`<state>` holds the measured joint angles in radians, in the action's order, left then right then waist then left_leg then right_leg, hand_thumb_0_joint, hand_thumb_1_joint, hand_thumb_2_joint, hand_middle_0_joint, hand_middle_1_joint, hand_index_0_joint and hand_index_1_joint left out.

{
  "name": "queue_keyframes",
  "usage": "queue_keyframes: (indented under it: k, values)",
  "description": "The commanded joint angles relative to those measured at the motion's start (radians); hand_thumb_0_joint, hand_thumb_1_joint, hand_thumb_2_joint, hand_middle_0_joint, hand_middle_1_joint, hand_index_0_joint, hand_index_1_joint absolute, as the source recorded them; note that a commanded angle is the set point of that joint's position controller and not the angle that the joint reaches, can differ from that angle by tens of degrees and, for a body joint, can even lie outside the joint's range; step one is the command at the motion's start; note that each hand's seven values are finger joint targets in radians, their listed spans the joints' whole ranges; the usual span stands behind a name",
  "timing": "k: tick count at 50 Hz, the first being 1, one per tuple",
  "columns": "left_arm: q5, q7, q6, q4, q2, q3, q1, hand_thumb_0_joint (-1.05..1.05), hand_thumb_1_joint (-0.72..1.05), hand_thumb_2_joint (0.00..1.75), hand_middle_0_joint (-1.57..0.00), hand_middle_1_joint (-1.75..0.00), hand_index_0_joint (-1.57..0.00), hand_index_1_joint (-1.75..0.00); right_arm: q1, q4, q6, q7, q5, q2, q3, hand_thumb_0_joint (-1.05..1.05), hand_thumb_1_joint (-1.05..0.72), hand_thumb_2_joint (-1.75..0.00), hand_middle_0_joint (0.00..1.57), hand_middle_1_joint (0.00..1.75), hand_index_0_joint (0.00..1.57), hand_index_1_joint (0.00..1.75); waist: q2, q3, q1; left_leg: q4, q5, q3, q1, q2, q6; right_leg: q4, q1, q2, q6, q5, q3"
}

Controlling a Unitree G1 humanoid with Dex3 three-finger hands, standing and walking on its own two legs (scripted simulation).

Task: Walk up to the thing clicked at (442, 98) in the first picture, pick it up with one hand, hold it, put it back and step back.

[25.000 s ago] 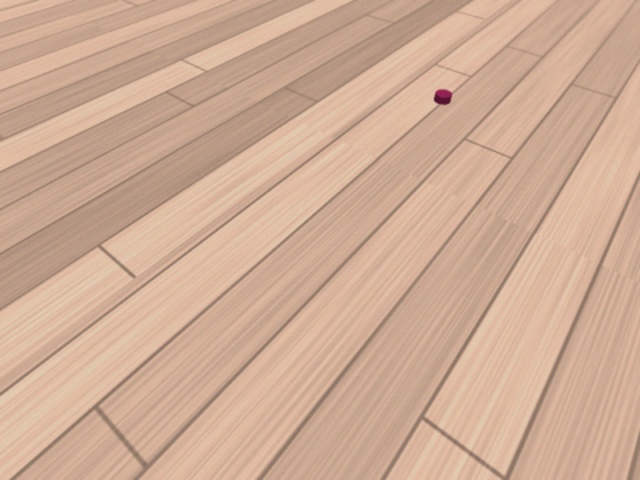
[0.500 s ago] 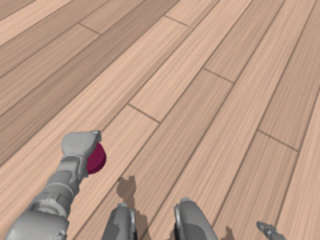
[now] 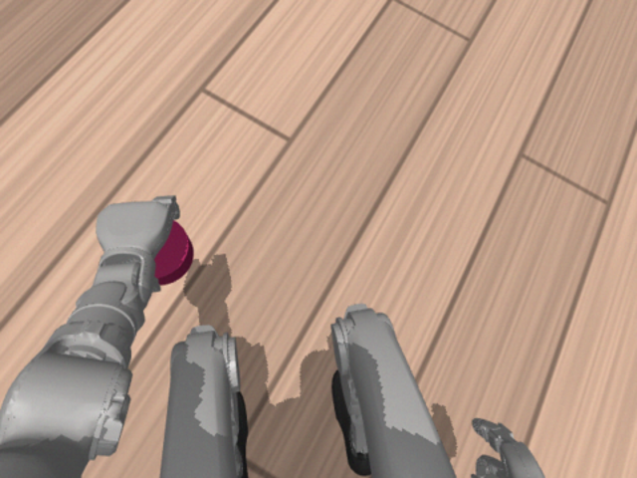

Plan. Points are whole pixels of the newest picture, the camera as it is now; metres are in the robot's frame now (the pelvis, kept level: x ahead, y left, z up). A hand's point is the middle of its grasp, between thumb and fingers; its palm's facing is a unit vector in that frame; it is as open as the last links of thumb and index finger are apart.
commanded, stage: crouch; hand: left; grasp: from above
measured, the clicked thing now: (158, 251) +0.44 +0.18 -0.19
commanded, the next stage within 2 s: lower in 0.84 s
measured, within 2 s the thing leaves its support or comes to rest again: neither
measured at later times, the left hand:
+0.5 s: hand (168, 257) +0.44 +0.18 -0.25, palm faces -0.45 -0.01 -0.89, open 11.8 cm
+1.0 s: hand (176, 259) +0.45 +0.18 -0.30, palm faces -0.45 +0.00 -0.89, open 11.7 cm
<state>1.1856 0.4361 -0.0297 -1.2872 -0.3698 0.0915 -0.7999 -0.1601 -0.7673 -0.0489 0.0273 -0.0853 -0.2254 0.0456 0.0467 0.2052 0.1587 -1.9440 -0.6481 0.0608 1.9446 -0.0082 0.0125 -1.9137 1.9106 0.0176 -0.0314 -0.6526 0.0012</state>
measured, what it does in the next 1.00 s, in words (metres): lowers itself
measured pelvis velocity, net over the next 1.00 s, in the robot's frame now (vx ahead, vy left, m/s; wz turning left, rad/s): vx -0.01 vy -0.01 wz -0.04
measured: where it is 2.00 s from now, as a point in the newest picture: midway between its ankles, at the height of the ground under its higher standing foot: (296, 450)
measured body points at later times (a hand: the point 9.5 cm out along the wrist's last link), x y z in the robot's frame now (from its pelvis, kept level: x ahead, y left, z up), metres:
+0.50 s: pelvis -0.01 -0.01 -0.08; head +0.22 +0.02 +0.31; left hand +0.46 +0.18 -0.20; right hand +0.05 -0.28 -0.21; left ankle +0.08 +0.12 -0.43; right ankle +0.08 -0.13 -0.43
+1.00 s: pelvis -0.01 -0.01 -0.13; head +0.22 +0.02 +0.26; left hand +0.47 +0.18 -0.25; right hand +0.02 -0.28 -0.25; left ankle +0.08 +0.12 -0.43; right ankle +0.08 -0.13 -0.43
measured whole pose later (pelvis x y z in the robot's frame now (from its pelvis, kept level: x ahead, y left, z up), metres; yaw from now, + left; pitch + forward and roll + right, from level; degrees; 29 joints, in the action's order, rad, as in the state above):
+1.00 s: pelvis -0.01 -0.01 -0.13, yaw -3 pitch +35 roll -4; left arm 1.21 0.50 -0.08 -1.53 -0.48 0.02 -0.99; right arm -0.15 -0.81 -0.08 0.13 -0.16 -0.25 -0.02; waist 0.01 0.09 0.22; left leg -2.36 -0.69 0.11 2.28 -0.01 0.04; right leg -2.31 2.25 0.05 -0.03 -0.67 -0.03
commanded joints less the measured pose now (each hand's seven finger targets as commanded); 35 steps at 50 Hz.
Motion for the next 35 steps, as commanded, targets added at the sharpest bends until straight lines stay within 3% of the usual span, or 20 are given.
queue_keyframes:
  k: [1, 2, 4, 5, 6, 8, 11, 13, 16, 17, 19, 22, 23, 27, 29, 35]
  values:
    - [0.001, 0.065, 0.009, 0.133, -0.222, -0.064, -0.351, 0.0, 0.56, 1.08, -1.04, -0.76, -0.98, -0.81, -0.159, 0.039, -0.017, 0.008, -0.008, -0.193, 0.06, 0.0, -0.9, -0.9, 0.2, 0.3, 0.2, 0.3, 0.138, 0.674, 0.014, 0.173, 0.168, -0.038, -0.474, -0.012, -0.027, 0.172, -0.277, 0.012, 0.073, 0.206, -0.077]
    - [-0.003, 0.06, 0.013, 0.095, -0.171, -0.045, -0.335, 0.0, 0.56, 1.1, -1.04, -0.76, -0.99, -0.82, -0.168, 0.033, -0.02, 0.013, -0.015, -0.191, 0.059, 0.0, -0.9, -0.91, 0.2, 0.3, 0.2, 0.3, 0.108, 0.655, 0.04, 0.143, 0.186, -0.037, -0.454, -0.009, -0.031, 0.159, -0.265, 0.01, 0.069, 0.229, -0.081]
    - [-0.011, 0.057, 0.002, 0.163, -0.208, -0.054, -0.403, 0.0, 0.56, 1.09, -1.03, -0.76, -0.98, -0.82, -0.163, 0.032, -0.019, 0.018, -0.016, -0.191, 0.062, 0.0, -0.9, -0.9, 0.2, 0.3, 0.2, 0.3, 0.128, 0.709, 0.036, 0.103, 0.207, -0.049, -0.432, -0.009, -0.036, 0.138, -0.277, 0.018, 0.066, 0.26, -0.077]
    - [-0.01, 0.051, 0.005, 0.093, -0.176, -0.049, -0.339, 0.0, 0.55, 1.11, -1.04, -0.76, -0.98, -0.82, -0.181, 0.024, -0.02, 0.024, -0.022, -0.189, 0.059, 0.0, -0.91, -0.91, 0.2, 0.3, 0.2, 0.3, 0.106, 0.664, 0.048, 0.09, 0.229, -0.046, -0.421, -0.008, -0.035, 0.128, -0.273, 0.011, 0.062, 0.282, -0.08]
    - [-0.019, 0.048, 0.001, 0.109, -0.178, -0.043, -0.341, 0.0, 0.54, 1.08, -1.02, -0.77, -0.97, -0.82, -0.166, 0.031, -0.02, 0.027, -0.02, -0.19, 0.062, 0.0, -0.91, -0.9, 0.2, 0.3, 0.2, 0.3, 0.098, 0.664, 0.039, 0.079, 0.22, -0.049, -0.4, -0.006, -0.039, 0.123, -0.279, 0.017, 0.06, 0.277, -0.08]
    - [-0.013, 0.049, -0.011, 0.16, -0.226, -0.065, -0.42, 0.0, 0.51, 1.1, -1.01, -0.76, -0.95, -0.83, -0.17, 0.029, -0.018, 0.03, -0.025, -0.191, 0.061, 0.0, -0.91, -0.91, 0.2, 0.3, 0.2, 0.3, 0.125, 0.696, 0.039, 0.054, 0.206, -0.053, -0.381, -0.005, -0.039, 0.101, -0.264, 0.019, 0.062, 0.265, -0.078]
    - [-0.007, 0.043, -0.012, 0.037, -0.171, -0.042, -0.333, 0.0, 0.52, 1.11, -1.02, -0.77, -0.96, -0.83, -0.174, 0.025, -0.015, 0.04, -0.03, -0.194, 0.056, 0.0, -0.91, -0.91, 0.2, 0.3, 0.2, 0.3, 0.079, 0.621, 0.054, 0.029, 0.19, -0.049, -0.319, -0.006, -0.041, 0.078, -0.237, 0.021, 0.059, 0.252, -0.086]
    - [-0.007, 0.049, -0.022, 0.111, -0.23, -0.066, -0.402, 0.0, 0.51, 1.07, -0.99, -0.75, -0.94, -0.81, -0.168, 0.027, -0.012, 0.041, -0.032, -0.196, 0.057, 0.0, -0.91, -0.9, 0.2, 0.3, 0.2, 0.3, 0.122, 0.689, 0.033, 0.006, 0.196, -0.057, -0.336, -0.005, -0.042, 0.065, -0.241, 0.026, 0.06, 0.259, -0.081]
    - [-0.001, 0.053, -0.021, 0.041, -0.214, -0.06, -0.375, 0.0, 0.47, 1.1, -0.98, -0.76, -0.92, -0.82, -0.164, 0.024, -0.01, 0.05, -0.036, -0.198, 0.05, 0.0, -0.91, -0.91, 0.2, 0.3, 0.2, 0.3, 0.092, 0.607, 0.051, -0.009, 0.154, -0.052, -0.27, -0.005, -0.044, 0.04, -0.197, 0.03, 0.061, 0.217, -0.091]
    - [-0.004, 0.053, -0.025, 0.048, -0.207, -0.056, -0.405, 0.0, 0.47, 1.09, -0.99, -0.74, -0.92, -0.81, -0.159, 0.025, -0.01, 0.051, -0.038, -0.196, 0.052, 0.0, -0.91, -0.9, 0.2, 0.3, 0.2, 0.3, 0.097, 0.612, 0.055, -0.016, 0.148, -0.052, -0.268, -0.004, -0.044, 0.031, -0.184, 0.032, 0.062, 0.21, -0.093]
    - [0.003, 0.06, -0.035, 0.065, -0.249, -0.074, -0.451, 0.0, 0.45, 1.08, -0.96, -0.75, -0.9, -0.82, -0.162, 0.024, -0.012, 0.055, -0.041, -0.208, 0.046, 0.0, -0.91, -0.9, 0.2, 0.3, 0.2, 0.3, 0.137, 0.643, 0.051, -0.032, 0.15, -0.054, -0.26, -0.006, -0.043, 0.008, -0.179, 0.031, 0.065, 0.211, -0.094]
    - [0.01, 0.071, -0.032, 0.008, -0.252, -0.075, -0.439, 0.0, 0.45, 1.07, -0.96, -0.74, -0.9, -0.8, -0.153, 0.018, -0.01, 0.057, -0.04, -0.204, 0.04, 0.0, -0.91, -0.9, 0.2, 0.3, 0.2, 0.3, 0.106, 0.616, 0.047, -0.056, 0.134, -0.06, -0.212, -0.007, -0.046, -0.006, -0.166, 0.037, 0.063, 0.195, -0.093]
    - [0.009, 0.071, -0.035, -0.012, -0.242, -0.068, -0.451, 0.0, 0.45, 1.07, -0.97, -0.74, -0.9, -0.81, -0.15, 0.021, -0.011, 0.06, -0.044, -0.201, 0.036, 0.0, -0.91, -0.9, 0.2, 0.3, 0.2, 0.3, 0.111, 0.608, 0.062, -0.064, 0.115, -0.06, -0.184, -0.008, -0.046, -0.017, -0.162, 0.04, 0.065, 0.175, -0.094]
    - [0.012, 0.081, -0.038, -0.051, -0.257, -0.078, -0.477, 0.0, 0.42, 1.05, -0.94, -0.74, -0.88, -0.8, -0.151, 0.008, -0.022, 0.064, -0.048, -0.216, 0.032, 0.0, -0.91, -0.9, 0.2, 0.3, 0.2, 0.3, 0.131, 0.571, 0.062, -0.073, 0.072, -0.049, -0.196, -0.007, -0.041, -0.046, -0.07, 0.036, 0.073, 0.124, -0.109]
    - [0.01, 0.082, -0.044, -0.071, -0.243, -0.067, -0.489, 0.0, 0.43, 1.07, -0.94, -0.75, -0.88, -0.81, -0.153, 0.006, -0.026, 0.068, -0.054, -0.219, 0.029, 0.0, -0.91, -0.9, 0.2, 0.3, 0.2, 0.3, 0.117, 0.568, 0.078, -0.096, 0.065, -0.052, -0.167, -0.008, -0.043, -0.056, -0.074, 0.039, 0.07, 0.118, -0.111]
    - [0.01, 0.086, -0.056, -0.074, -0.29, -0.081, -0.52, 0.0, 0.42, 1.01, -0.93, -0.73, -0.88, -0.78, -0.163, -0.005, -0.034, 0.075, -0.062, -0.23, 0.017, 0.0, -0.91, -0.9, 0.2, 0.3, 0.2, 0.3, 0.13, 0.57, 0.075, -0.132, 0.059, -0.059, -0.123, -0.012, -0.044, -0.086, -0.067, 0.039, 0.068, 0.11, -0.11]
